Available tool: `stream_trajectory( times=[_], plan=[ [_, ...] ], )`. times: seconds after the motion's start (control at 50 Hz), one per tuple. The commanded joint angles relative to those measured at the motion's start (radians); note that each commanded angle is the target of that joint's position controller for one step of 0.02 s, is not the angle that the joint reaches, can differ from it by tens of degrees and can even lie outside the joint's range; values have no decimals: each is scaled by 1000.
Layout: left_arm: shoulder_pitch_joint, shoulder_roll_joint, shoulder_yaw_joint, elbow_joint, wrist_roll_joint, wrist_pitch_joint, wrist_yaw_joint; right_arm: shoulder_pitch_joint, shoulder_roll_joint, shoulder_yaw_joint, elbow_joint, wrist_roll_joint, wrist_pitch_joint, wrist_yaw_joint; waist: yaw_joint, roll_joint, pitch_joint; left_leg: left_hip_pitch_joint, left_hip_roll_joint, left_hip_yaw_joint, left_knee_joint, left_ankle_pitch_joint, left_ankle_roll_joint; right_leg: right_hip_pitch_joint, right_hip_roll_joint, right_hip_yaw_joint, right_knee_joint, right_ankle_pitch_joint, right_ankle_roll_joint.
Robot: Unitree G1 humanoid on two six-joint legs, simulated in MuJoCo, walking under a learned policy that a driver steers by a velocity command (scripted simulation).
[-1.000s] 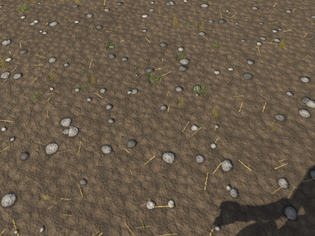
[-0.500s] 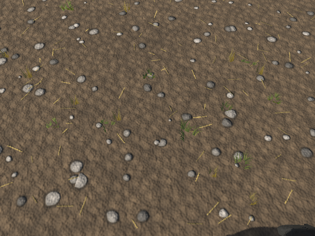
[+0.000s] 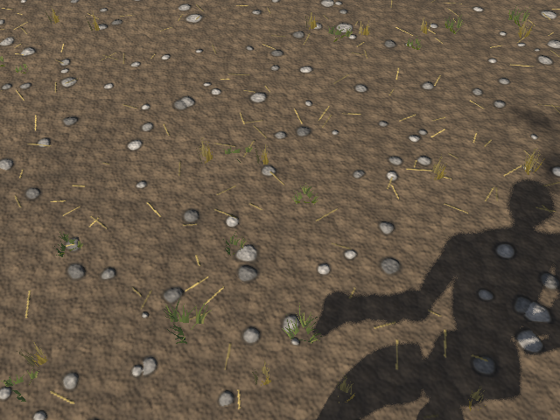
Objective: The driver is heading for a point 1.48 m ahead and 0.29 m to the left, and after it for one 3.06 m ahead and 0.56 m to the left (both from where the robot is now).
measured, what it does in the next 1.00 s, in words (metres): steps on the spot: right foot, then left foot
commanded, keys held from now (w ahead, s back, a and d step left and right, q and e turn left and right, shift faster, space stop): q+shift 0.52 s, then shift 0.08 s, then e+shift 0.40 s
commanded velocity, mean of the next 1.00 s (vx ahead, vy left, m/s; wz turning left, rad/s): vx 0.01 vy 0.00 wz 0.17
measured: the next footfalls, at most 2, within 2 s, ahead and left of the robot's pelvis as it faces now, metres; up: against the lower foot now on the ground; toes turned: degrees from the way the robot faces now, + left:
right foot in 0.04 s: +0.07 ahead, -0.11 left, +0.00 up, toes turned -2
left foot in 0.50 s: -0.01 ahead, +0.08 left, +0.00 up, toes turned +23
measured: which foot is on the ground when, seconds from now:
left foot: down 0.00-0.04, up 0.06-0.48, down 0.50-1.00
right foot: up 0.00-0.02, down 0.04-0.50, up 0.52-1.00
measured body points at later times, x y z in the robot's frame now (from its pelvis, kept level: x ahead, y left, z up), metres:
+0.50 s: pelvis -0.01 -0.01 -0.01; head +0.01 +0.01 +0.44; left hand +0.07 +0.28 -0.12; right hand +0.17 -0.25 -0.10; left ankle -0.05 +0.07 -0.73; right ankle +0.03 -0.11 -0.73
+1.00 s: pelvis -0.02 +0.00 +0.00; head +0.00 +0.00 +0.45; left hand -0.01 +0.28 -0.12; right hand +0.19 -0.21 -0.10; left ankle -0.05 +0.07 -0.73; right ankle -0.01 -0.11 -0.70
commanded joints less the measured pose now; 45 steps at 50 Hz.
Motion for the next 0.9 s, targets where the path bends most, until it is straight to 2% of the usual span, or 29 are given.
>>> stream_trajectory(
  times=[0.02, 0.04, 0.06, 0.08, 0.1, 0.12, 0.14, 0.16, 0.18, 0.22, 0.32, 0.4, 0.46, 0.48, 0.5, 0.52, 0.54, 0.56, 0.58, 0.6, 0.62, 0.64, 0.66, 0.7, 0.72, 0.74, 0.78, 0.82, 0.9],
  plan=[
    [144, 23, -4, -29, 10, -23, 1, -13, -135, -33, -53, 15, 11, 17, 68, 110, -145, -35, 170, -151, -59, 124, 106, 299, 66, -30, -291, 92, -35],
    [159, 48, -6, -23, 21, -38, 9, 46, -87, -21, -38, 9, 23, 30, 60, -32, -136, -114, 110, -97, 40, -18, 36, 391, -20, 96, -458, 148, -45],
    [111, 132, -9, -72, 20, -54, 20, 111, 50, 19, -75, 3, 34, 45, 15, -348, -159, -258, -12, -16, 239, -458, -58, 439, -377, 474, -565, 330, -112],
    [93, 110, -16, -74, 28, -62, 40, 51, -10, 7, -46, 11, 63, 29, 78, -217, -131, -91, -21, -187, 285, -415, -50, 167, -391, 375, -562, 426, -196],
    [27, 64, -34, -54, 38, -66, 46, 45, -24, 1, -39, 39, 76, 35, 31, -205, -68, -30, -45, -230, 302, -345, -40, 113, -308, 255, -563, 381, -185],
    [-29, 77, -31, -49, 31, -66, 52, 62, -59, -14, -23, 41, 75, 42, 4, -226, -9, -57, -83, -224, 357, -284, -32, 96, -251, 169, -564, 358, -162],
    [-49, 103, -21, -54, 24, -63, 61, 95, -108, -36, 0, 34, 68, 43, -8, -232, -14, -103, -101, -215, 423, -249, -26, 161, -215, 120, -547, 388, -145],
    [-41, 100, -19, -56, 9, -60, 73, 136, -134, -51, 25, 22, 65, 45, -7, -221, -27, -129, -109, -201, 503, -245, -27, 209, -215, 76, -516, 520, -155],
    [-24, 80, -24, -59, 0, -58, 77, 148, -135, -57, 31, 21, 62, 45, -1, -166, -58, -144, -111, -204, 564, -258, -30, 259, -232, 60, -492, 605, -165],
    [-15, 58, -25, -63, 0, -57, 85, 134, -103, -56, 20, 30, 67, 46, 11, -114, -83, -188, -100, -198, 625, -265, -43, 330, -264, 41, -477, 609, -184],
    [13, 36, -19, -47, 18, -60, 94, 67, -58, -48, -38, 24, 90, 60, 46, -142, -68, -196, -65, -169, 460, -260, -57, 381, -301, 14, -476, 455, -199],
    [7, 65, -2, -38, 23, -69, 75, 56, -48, -45, -85, 33, 92, 75, 42, -162, -98, -68, -70, -117, 302, -294, -19, 336, -332, -34, -427, 512, -188],
    [-2, 93, 13, -34, 13, -73, 57, 65, -52, -50, -111, 41, 88, 81, 21, -159, -117, 24, -83, -85, 171, -252, 15, 300, -351, -73, -361, 481, -141],
    [-9, 100, 18, -31, 3, -71, 52, 92, -50, -51, -109, 36, 83, 78, -8, -130, -124, 105, -94, -85, 58, -159, 31, 249, -337, -116, -296, 417, -95],
    [15, 95, 22, -20, -2, -69, 45, 141, -86, -62, -94, 22, 72, 69, -39, -32, -122, 210, -77, -187, -81, -48, 58, 144, -285, -163, -165, 262, -21],
    [50, 30, 8, -43, 2, -60, 38, 174, -223, -90, -99, 10, 57, 51, -25, 264, -96, 314, 183, -577, -198, 237, 129, -112, -143, -246, 128, -178, 61],
    [-75, 17, -7, -112, 15, -41, 50, 218, -306, -118, -105, 19, 56, 46, -77, 281, -74, 254, 290, -752, -182, 512, 291, -249, 1, -60, 284, -335, 77],
    [-73, 35, -6, -95, 15, -31, 56, 210, -253, -106, -103, 24, 57, 42, -71, 145, -81, 281, 263, -636, -175, 464, 303, -266, -32, 9, 359, -259, 72],
    [-51, 38, -5, -73, 4, -34, 56, 136, -204, -85, -112, 28, 61, 35, -36, 117, -54, 238, 206, -553, -185, 380, 276, -249, -39, 29, 360, -157, 59],
    [-26, 51, -1, -47, 0, -41, 55, 47, -166, -70, -126, 27, 65, 28, 5, 94, -42, 221, 134, -484, -193, 335, 232, -224, -47, 41, 326, -60, 51],
    [24, 71, 6, -15, 13, -40, 52, -8, -129, -55, -136, 36, 62, 20, 26, 106, -62, 232, 103, -425, -190, 399, 214, -193, -36, 18, 338, 2, 49],
    [78, 76, 7, 20, 17, -36, 46, -27, -94, -39, -137, 37, 57, 18, 38, 98, -102, 239, 88, -376, -189, 459, 205, -139, -27, 8, 352, 32, 50],
    [104, 68, 4, 40, 11, -30, 40, -27, -69, -25, -131, 35, 49, 16, 41, 77, -122, 239, 86, -344, -195, 478, 194, -94, -24, 6, 338, 47, 50],
    [124, 28, -11, 68, -5, -17, 29, -30, -23, 3, -114, 21, 31, 9, 40, 53, -108, 226, 83, -288, -233, 385, 164, -18, -24, 31, 211, 68, 50],
    [116, 21, -15, 73, -8, -12, 24, -25, -28, 7, -105, 11, 26, 4, 26, 69, -82, 217, 86, -271, -251, 309, 152, 4, -9, 53, 143, 67, 49],
    [101, 35, -10, 71, -7, -10, 22, -18, -57, 2, -97, 5, 25, -2, 9, 95, -52, 213, 95, -265, -256, 246, 149, 5, 12, 69, 106, 59, 46],
    [96, 78, 5, 65, 1, -11, 18, -1, -113, -14, -82, 6, 34, -9, -3, 118, -21, 235, 130, -277, -248, 194, 170, -32, 23, 55, 100, 25, 38],
    [95, 85, 9, 60, 4, -15, 14, 4, -117, -18, -79, 10, 42, -10, -7, 94, -9, 254, 166, -286, -237, 188, 198, -63, 8, 36, 109, -18, 37],
    [82, 54, 4, 34, -1, -17, 1, -16, -99, -18, -76, 6, 37, -10, -3, 78, -1, 256, 195, -261, -211, 224, 223, -66, -18, 3, 78, -66, 32]
  ],
)
Keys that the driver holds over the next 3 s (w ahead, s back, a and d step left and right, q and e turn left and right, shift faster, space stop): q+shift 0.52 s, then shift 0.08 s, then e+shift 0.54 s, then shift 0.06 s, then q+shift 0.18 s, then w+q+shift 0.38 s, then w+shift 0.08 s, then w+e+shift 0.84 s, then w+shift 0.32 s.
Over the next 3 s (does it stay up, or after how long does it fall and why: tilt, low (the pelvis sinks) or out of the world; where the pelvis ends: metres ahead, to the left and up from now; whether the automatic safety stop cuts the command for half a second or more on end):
stays up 1.12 0.39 0.01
